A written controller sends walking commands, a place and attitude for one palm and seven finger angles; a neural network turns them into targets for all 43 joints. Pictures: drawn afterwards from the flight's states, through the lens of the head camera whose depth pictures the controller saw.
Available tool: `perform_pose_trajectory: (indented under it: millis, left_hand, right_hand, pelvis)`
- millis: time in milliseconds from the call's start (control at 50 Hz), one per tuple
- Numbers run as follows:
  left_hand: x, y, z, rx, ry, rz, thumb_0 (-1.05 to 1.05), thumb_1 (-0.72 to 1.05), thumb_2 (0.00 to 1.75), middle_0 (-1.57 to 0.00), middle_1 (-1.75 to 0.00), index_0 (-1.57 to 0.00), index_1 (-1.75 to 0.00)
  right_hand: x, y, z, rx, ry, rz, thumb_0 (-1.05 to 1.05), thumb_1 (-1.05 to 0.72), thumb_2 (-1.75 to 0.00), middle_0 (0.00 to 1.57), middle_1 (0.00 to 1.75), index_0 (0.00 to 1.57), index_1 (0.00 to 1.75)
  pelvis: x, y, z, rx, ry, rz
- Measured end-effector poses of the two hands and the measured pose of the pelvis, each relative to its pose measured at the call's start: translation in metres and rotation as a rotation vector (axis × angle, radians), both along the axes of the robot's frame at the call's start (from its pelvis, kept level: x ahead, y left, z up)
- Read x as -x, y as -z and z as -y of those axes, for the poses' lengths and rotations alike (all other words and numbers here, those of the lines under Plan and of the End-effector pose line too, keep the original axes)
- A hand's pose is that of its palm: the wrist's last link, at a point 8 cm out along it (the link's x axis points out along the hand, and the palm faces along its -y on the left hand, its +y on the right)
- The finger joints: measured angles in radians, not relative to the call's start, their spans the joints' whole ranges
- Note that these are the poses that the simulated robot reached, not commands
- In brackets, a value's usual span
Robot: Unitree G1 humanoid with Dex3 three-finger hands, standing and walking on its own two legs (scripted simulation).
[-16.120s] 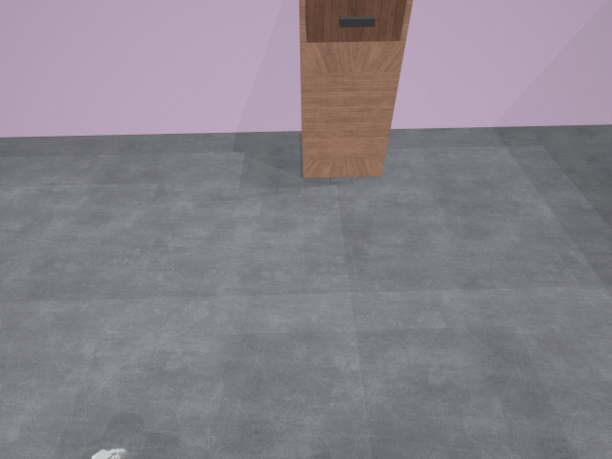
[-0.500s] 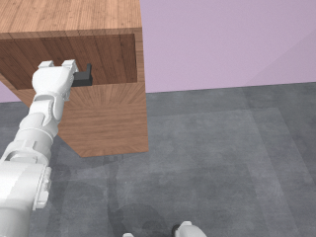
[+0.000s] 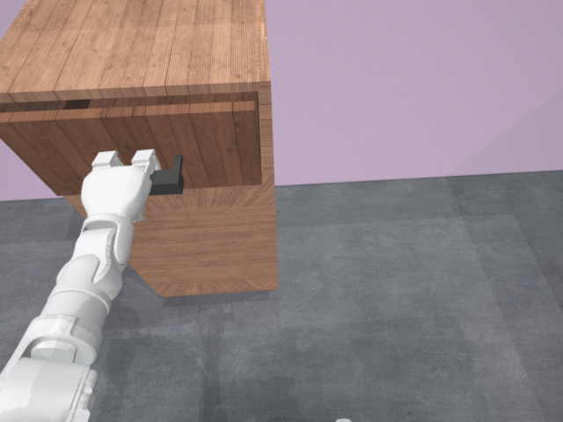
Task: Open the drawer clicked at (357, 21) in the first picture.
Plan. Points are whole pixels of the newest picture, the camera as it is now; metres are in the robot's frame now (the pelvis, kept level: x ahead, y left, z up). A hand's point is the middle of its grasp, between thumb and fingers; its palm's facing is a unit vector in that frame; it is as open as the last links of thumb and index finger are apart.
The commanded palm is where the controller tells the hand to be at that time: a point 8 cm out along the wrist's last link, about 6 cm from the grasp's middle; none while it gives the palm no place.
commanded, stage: pull the drawer open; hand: left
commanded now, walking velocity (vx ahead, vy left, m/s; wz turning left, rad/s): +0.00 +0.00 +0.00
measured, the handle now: (141, 172) +0.48 +0.23 +0.03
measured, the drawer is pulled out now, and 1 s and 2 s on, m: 0.03 0.09 0.22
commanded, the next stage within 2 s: none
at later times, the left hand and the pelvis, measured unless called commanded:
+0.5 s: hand (131, 214) +0.41 +0.23 +0.02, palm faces -0.07 -0.01 -1.00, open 6.3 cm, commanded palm +0.40 +0.23 +0.07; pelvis -0.02 -0.02 +0.00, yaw +2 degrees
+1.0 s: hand (128, 243) +0.37 +0.23 +0.01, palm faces +0.00 -0.05 -1.00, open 6.3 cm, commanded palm +0.31 +0.23 +0.07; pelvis -0.02 -0.01 +0.00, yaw -1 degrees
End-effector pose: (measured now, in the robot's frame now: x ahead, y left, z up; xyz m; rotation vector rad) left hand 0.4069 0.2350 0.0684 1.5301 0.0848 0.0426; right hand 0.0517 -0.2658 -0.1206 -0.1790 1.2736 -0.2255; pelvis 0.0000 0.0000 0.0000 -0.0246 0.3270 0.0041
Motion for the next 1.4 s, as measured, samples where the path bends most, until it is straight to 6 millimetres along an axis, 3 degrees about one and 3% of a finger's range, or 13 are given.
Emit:
perform_pose_trajectory:
  millis: [140,280,400,680,820,960,1100,1220,1300,1400]
  left_hand:
    - [0.012,0.000,0.001,-0.005,-0.004,0.001,0.01,0.65,0.77,-0.27,-1.35,-0.34,-1.35]
    - [0.010,-0.002,0.002,-0.030,-0.011,-0.021,0.00,0.63,0.77,-0.32,-1.35,-0.35,-1.35]
    - [0.009,-0.004,0.002,-0.032,-0.016,-0.042,0.00,0.63,0.75,-0.32,-1.35,-0.36,-1.35]
    - [0.010,-0.003,0.002,-0.035,-0.015,-0.035,0.00,0.63,0.76,-0.32,-1.35,-0.35,-1.35]
    - [0.018,-0.002,0.003,-0.021,-0.016,-0.024,0.00,0.64,0.75,-0.29,-1.35,-0.33,-1.35]
    - [0.050,0.000,0.004,0.004,-0.006,0.015,0.02,0.66,0.74,-0.25,-1.35,-0.33,-1.34]
    - [0.090,0.002,0.006,0.018,-0.010,0.043,0.02,0.67,0.75,-0.24,-1.35,-0.34,-1.32]
    - [0.093,0.001,0.007,-0.011,-0.020,0.039,0.01,0.65,0.77,-0.28,-1.35,-0.35,-1.33]
    - [0.091,-0.001,0.008,-0.014,-0.032,0.010,0.01,0.63,0.77,-0.29,-1.34,-0.36,-1.33]
    - [0.090,-0.003,0.007,-0.013,-0.033,-0.011,0.01,0.62,0.76,-0.30,-1.33,-0.36,-1.33]
  right_hand:
    - [-0.036,-0.001,-0.003,0.001,-0.065,0.062,0.01,-0.91,-0.90,0.20,0.30,0.20,0.30]
    - [-0.043,0.003,-0.001,0.005,-0.095,0.070,0.01,-0.91,-0.90,0.20,0.30,0.20,0.30]
    - [-0.021,0.005,0.005,0.009,-0.072,0.050,0.01,-0.91,-0.90,0.20,0.30,0.20,0.30]
    - [0.061,0.006,0.027,0.051,0.019,-0.079,0.01,-0.91,-0.90,0.20,0.30,0.20,0.30]
    - [0.071,0.002,0.026,0.045,0.066,-0.062,0.01,-0.91,-0.90,0.20,0.30,0.20,0.30]
    - [0.034,-0.002,0.013,0.009,0.056,0.037,0.01,-0.91,-0.90,0.20,0.30,0.20,0.30]
    - [-0.038,-0.010,-0.004,-0.010,-0.046,0.189,0.01,-0.91,-0.90,0.20,0.30,0.20,0.30]
    - [-0.091,-0.016,-0.018,-0.008,-0.152,0.278,0.01,-0.91,-0.90,0.20,0.30,0.20,0.30]
    - [-0.107,-0.020,-0.025,-0.021,-0.178,0.320,0.01,-0.91,-0.90,0.20,0.30,0.20,0.30]
    - [-0.102,-0.018,-0.025,-0.030,-0.184,0.317,0.01,-0.91,-0.90,0.20,0.30,0.20,0.30]
  pelvis:
    - [-0.003,-0.001,0.001,0.000,-0.024,0.026]
    - [0.003,0.001,0.008,-0.005,-0.041,0.028]
    - [0.012,0.002,0.013,-0.010,-0.034,0.029]
    - [0.030,0.006,0.019,-0.017,-0.016,0.018]
    - [0.030,0.003,0.015,-0.017,0.013,0.023]
    - [0.020,-0.002,0.008,-0.013,0.025,0.048]
    - [0.012,-0.004,0.003,-0.008,0.001,0.092]
    - [0.014,-0.004,0.004,-0.011,-0.034,0.114]
    - [0.016,-0.004,0.007,-0.015,-0.039,0.122]
    - [0.019,-0.004,0.012,-0.020,-0.040,0.125]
